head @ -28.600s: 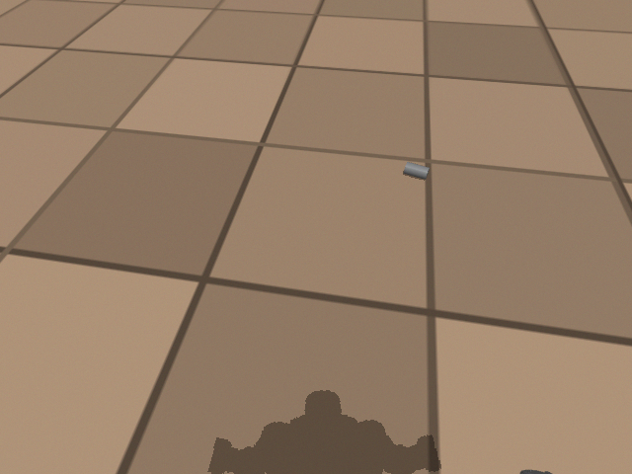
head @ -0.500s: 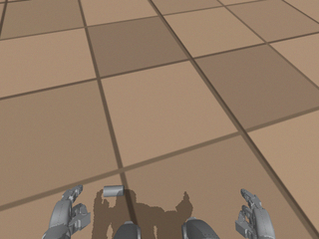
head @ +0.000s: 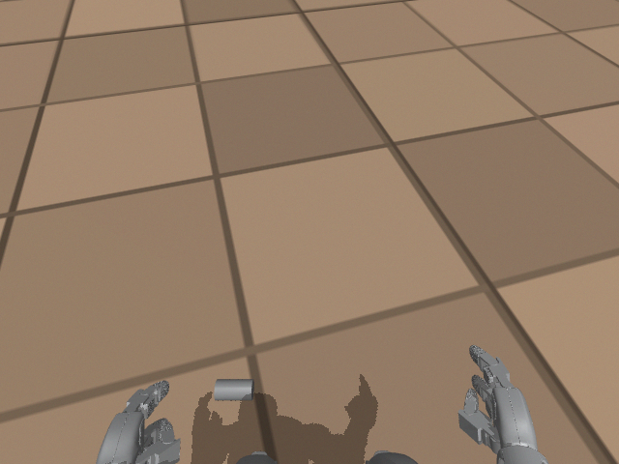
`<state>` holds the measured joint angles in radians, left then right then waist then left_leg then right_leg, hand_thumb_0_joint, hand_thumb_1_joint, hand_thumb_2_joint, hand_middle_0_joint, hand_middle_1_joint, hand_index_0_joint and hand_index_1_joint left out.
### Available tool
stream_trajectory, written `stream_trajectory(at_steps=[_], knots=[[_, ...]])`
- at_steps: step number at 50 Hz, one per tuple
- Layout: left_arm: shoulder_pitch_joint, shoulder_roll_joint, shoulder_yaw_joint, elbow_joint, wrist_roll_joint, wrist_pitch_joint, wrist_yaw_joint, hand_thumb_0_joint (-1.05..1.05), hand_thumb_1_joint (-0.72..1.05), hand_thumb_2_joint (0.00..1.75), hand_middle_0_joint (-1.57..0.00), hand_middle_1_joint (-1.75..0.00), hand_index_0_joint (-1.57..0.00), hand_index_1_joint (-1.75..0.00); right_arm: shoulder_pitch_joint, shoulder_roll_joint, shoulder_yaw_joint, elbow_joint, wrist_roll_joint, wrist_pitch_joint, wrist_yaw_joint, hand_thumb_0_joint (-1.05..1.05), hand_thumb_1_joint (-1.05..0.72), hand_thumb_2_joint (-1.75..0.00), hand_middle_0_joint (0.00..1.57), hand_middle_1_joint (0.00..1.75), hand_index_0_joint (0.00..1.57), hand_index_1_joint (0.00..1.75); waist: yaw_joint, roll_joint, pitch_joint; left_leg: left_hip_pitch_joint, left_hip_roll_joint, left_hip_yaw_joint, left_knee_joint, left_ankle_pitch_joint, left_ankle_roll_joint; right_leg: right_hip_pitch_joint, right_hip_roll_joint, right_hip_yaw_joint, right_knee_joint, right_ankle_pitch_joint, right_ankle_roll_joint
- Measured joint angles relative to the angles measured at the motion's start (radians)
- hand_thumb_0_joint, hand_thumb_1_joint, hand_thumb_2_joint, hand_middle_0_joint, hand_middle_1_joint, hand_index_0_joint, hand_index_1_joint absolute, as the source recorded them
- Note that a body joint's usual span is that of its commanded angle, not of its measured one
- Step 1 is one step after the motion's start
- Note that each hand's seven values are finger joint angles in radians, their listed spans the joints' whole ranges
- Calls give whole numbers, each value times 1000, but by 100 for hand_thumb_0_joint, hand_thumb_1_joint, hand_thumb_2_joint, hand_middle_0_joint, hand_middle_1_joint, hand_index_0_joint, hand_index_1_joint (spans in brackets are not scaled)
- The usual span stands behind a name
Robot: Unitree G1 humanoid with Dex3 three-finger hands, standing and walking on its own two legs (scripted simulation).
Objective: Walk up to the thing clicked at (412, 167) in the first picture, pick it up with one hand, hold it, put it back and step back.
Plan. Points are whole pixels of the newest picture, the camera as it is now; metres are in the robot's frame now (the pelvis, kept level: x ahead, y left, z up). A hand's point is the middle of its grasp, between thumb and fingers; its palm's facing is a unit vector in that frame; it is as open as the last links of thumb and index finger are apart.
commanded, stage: home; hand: left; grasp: from above
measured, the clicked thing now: (234, 389) +0.42 +0.22 -0.69
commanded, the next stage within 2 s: stand in 1.64 s
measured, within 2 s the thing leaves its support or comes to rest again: neither
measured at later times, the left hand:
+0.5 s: hand (173, 446) +0.16 +0.18 -0.05, palm faces +0.04 -0.98 -0.19, open 7.4 cm
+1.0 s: hand (173, 442) +0.17 +0.18 -0.05, palm faces +0.03 -0.98 -0.19, open 7.4 cm
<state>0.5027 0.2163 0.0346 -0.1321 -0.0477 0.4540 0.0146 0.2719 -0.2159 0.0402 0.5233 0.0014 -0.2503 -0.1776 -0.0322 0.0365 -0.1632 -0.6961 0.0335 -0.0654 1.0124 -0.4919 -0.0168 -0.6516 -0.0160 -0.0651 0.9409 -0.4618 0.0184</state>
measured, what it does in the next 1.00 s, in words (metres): stands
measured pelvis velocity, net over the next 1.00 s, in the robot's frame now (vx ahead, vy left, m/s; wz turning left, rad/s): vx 0.00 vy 0.01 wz -0.01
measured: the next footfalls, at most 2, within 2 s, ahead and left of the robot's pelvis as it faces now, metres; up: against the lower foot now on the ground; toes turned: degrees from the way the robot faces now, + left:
none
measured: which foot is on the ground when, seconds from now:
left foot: down 0.00-1.00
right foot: down 0.00-1.00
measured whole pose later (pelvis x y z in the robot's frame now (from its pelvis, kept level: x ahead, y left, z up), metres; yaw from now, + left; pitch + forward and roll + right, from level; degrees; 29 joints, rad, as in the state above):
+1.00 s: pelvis +0.00 +0.01 +0.00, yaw -1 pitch +10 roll -3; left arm 0.50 0.22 0.03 -0.13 -0.05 0.45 0.02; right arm 0.29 -0.21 0.03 0.54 0.00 -0.25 -0.18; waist -0.04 0.04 -0.17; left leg -0.69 0.04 -0.05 1.02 -0.50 -0.01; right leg -0.64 -0.01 -0.05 0.94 -0.46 0.03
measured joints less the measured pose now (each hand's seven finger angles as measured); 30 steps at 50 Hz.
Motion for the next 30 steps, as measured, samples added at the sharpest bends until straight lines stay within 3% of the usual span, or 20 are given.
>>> stream_trajectory(at_steps=[30], knots=[[0, 8, -2, 0, -1, -3, 3, 1, 90, 90, -20, -30, -20, -30, 22, 0, -4, 18, 4, 1, -1, 2, -90, -90, 21, 30, 20, 29, -7, 4, -1, 5, 2, 11, 2, -2, 8, 4, 2, 12, -6, 7, 7]])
